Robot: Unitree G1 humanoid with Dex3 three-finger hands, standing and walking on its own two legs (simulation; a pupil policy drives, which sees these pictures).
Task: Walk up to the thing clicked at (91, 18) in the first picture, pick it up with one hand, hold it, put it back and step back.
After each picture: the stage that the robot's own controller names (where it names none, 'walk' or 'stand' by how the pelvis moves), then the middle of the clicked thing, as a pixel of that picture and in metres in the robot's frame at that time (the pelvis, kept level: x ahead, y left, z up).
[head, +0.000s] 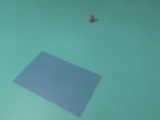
stand; (91, 18) +1.85 -0.15 -0.72
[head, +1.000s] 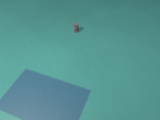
walk; (76, 27) +1.70 +0.17 -0.71
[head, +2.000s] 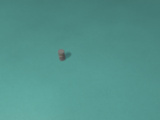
walk; (61, 55) +1.12 +0.28 -0.72
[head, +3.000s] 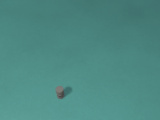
walk; (60, 92) +0.68 +0.22 -0.71
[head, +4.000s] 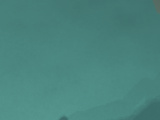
walk; out of the picture +0.39 +0.15 -0.71
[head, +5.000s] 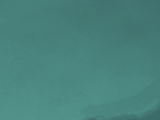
stand; out of the picture +0.33 +0.17 -0.71
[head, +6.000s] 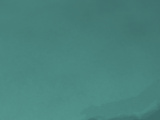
stand; out of the picture +0.32 +0.16 -0.71
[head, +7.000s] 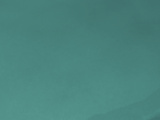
stand; out of the picture +0.35 +0.15 -0.72
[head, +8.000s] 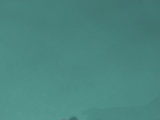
stand; out of the picture +0.38 +0.12 -0.70
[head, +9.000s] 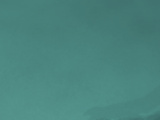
stand; out of the picture +0.35 +0.14 -0.72
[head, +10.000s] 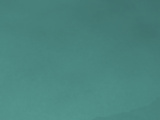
stand; out of the picture +0.37 +0.14 -0.73
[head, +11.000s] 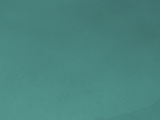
stand; out of the picture +0.37 +0.13 -0.73
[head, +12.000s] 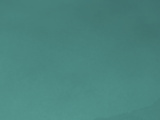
stand; out of the picture +0.36 +0.13 -0.73
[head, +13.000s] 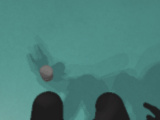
go down; (46, 73) +0.43 +0.16 -0.42
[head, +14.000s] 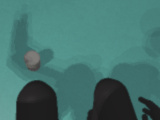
go down; (32, 61) +0.45 +0.18 -0.31
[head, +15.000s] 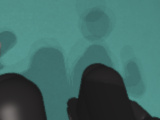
close in; out of the picture +0.43 +0.22 -0.23
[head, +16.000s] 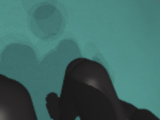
close; out of the picture +0.43 +0.24 -0.22
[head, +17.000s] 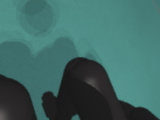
lift; out of the picture +0.42 +0.23 -0.23
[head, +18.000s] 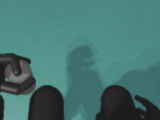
lift; (22, 78) +0.33 +0.21 -0.07
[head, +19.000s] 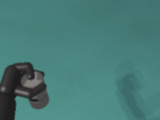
hold; (36, 90) +0.32 +0.16 +0.02
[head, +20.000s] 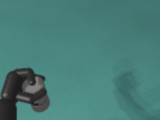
hold; (37, 94) +0.31 +0.17 -0.02
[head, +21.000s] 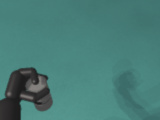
crouch; (40, 94) +0.32 +0.16 -0.02
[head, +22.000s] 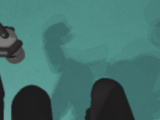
crouch; (10, 47) +0.45 +0.20 -0.11
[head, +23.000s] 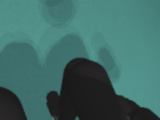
lower; out of the picture +0.44 +0.27 -0.23
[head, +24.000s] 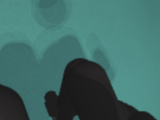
lower; out of the picture +0.44 +0.26 -0.24
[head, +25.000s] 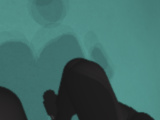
lower; out of the picture +0.44 +0.26 -0.24
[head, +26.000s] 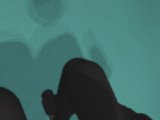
lower; out of the picture +0.44 +0.26 -0.24
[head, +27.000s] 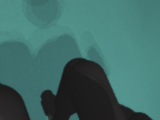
loosen; out of the picture +0.44 +0.26 -0.24
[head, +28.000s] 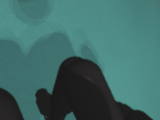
withdraw; out of the picture +0.43 +0.26 -0.24
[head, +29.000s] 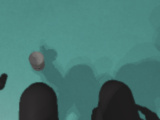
walk; (37, 61) +0.46 +0.19 -0.34
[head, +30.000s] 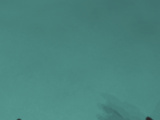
stand; out of the picture +0.37 +0.13 -0.66
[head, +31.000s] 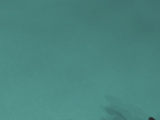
stand; out of the picture +0.40 +0.15 -0.67
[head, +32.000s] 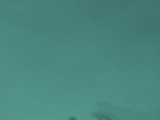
stand; out of the picture +0.39 +0.14 -0.68
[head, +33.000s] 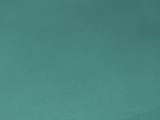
walk; out of the picture +0.40 +0.14 -0.72
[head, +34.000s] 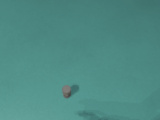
walk; (66, 91) +0.55 +0.11 -0.69
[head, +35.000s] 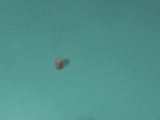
walk; (58, 63) +0.84 +0.20 -0.70
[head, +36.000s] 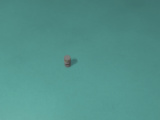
stand; (67, 61) +1.02 +0.14 -0.71
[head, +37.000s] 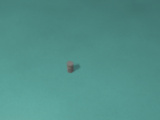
stand; (70, 67) +1.02 +0.13 -0.73
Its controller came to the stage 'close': yes
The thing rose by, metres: 0.70
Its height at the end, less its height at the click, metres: +0.00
